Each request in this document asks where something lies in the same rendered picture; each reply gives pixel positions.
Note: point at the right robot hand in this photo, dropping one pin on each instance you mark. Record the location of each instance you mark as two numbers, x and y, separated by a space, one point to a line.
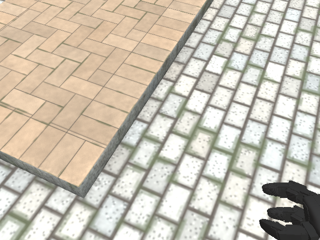
305 221

